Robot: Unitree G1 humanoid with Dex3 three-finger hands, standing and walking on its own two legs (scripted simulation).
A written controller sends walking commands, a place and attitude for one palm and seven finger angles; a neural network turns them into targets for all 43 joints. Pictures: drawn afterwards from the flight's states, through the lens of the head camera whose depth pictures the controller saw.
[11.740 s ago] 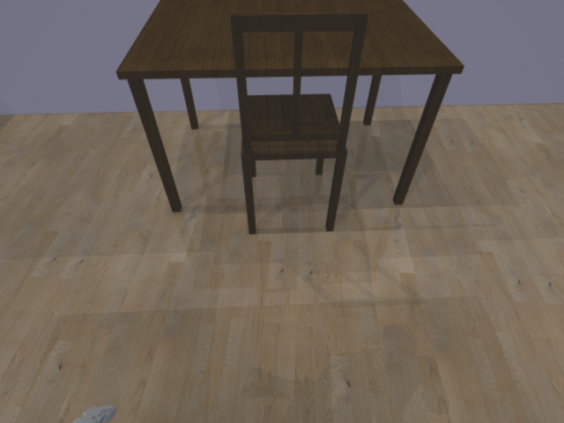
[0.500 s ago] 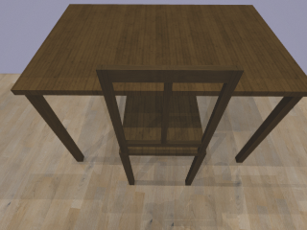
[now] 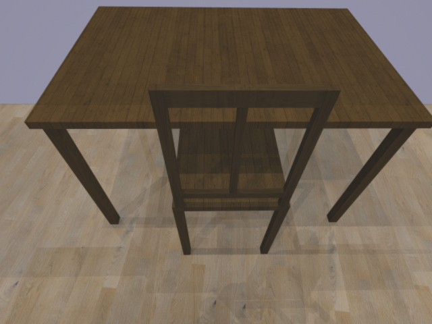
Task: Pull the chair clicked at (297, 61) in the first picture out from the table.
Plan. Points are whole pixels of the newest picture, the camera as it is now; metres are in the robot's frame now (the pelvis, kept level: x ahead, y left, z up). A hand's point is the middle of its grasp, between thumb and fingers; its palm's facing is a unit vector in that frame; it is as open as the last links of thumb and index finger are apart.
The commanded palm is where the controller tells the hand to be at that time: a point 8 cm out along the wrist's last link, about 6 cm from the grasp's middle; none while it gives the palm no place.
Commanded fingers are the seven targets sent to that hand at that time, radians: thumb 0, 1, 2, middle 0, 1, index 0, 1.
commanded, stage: come to a stop and stand still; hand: left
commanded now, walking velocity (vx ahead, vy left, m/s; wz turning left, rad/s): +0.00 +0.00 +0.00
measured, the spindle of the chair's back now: (236, 156) +0.51 -0.02 -0.05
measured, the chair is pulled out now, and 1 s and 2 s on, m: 0.00 0.00 0.00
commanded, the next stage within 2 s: look again from close up in 0.02 s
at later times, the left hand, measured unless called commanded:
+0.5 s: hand out of the picture +0.00 +0.16 -0.17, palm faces +0.00 -0.98 -0.20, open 7.3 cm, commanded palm none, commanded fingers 0.00 0.90 0.90 -0.20 -0.30 -0.20 -0.30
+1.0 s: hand out of the picture +0.01 +0.15 -0.17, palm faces +0.00 -0.98 -0.22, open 7.3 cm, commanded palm none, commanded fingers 0.00 0.90 0.90 -0.20 -0.30 -0.20 -0.30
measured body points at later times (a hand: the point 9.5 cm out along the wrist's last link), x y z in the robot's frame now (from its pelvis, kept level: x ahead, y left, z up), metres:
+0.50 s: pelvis +0.00 -0.01 +0.00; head +0.03 -0.02 +0.45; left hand +0.00 +0.21 -0.15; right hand +0.02 -0.24 -0.16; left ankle +0.03 +0.08 -0.74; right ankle -0.05 -0.15 -0.74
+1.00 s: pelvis +0.01 -0.03 +0.00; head +0.04 -0.03 +0.45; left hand +0.02 +0.20 -0.15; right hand +0.03 -0.25 -0.16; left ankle +0.03 +0.08 -0.74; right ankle -0.05 -0.15 -0.74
